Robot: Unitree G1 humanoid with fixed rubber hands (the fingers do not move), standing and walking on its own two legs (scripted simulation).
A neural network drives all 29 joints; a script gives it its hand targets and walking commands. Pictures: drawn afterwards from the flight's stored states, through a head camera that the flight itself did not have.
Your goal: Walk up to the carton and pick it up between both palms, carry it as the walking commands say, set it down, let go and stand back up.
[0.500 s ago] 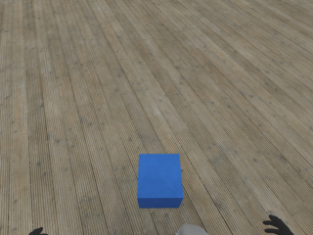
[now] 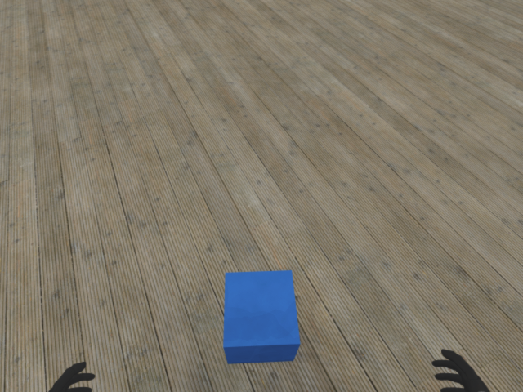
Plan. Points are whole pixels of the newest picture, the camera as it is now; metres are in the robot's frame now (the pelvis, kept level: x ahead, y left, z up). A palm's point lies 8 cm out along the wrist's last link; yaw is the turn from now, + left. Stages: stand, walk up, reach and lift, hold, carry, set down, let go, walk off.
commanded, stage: walk up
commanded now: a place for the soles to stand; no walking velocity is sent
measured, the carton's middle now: (259, 317) +0.44 -0.01 -0.67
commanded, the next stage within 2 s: reach and lift in 0.52 s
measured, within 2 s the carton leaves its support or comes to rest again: neither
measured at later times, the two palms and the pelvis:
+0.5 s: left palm out of the picture +0.11 +0.31 -0.10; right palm out of the picture +0.08 -0.33 -0.10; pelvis -0.01 +0.00 +0.00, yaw -2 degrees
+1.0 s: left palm (106, 345) +0.22 +0.27 -0.12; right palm (424, 343) +0.21 -0.29 -0.13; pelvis +0.00 -0.02 -0.04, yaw +6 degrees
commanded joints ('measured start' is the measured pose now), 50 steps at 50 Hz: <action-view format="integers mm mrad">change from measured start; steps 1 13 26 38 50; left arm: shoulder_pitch -33 -2 14 -23 -199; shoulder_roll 184 184 180 97 101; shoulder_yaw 33 42 46 177 161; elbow -40 -44 -66 -550 -464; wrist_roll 1 6 6 112 71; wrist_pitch -11 -9 -3 228 174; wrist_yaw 5 3 1 -84 -75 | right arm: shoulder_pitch -37 -17 -7 82 -82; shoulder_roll -177 -169 -177 -33 44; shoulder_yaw -33 -33 -39 -209 -142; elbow -42 -33 -53 -614 -553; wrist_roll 1 -3 -4 -28 56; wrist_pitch -4 -2 -1 259 214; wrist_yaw -1 5 5 23 -24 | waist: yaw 0 3 7 -60 -71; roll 6 -20 4 -60 39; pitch -105 -88 -84 -114 -385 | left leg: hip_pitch -17 -8 -17 -351 -645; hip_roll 118 112 128 -53 -75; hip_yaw -91 -93 -79 -93 -112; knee -79 -99 -96 162 407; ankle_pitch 91 -14 8 15 168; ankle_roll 29 33 41 4 -26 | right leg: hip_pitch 58 11 15 162 58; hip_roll -111 -106 -85 55 12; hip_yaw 107 160 152 -56 -2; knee -42 -96 -50 186 397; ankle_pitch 213 61 128 132 461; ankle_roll -37 -33 -37 69 48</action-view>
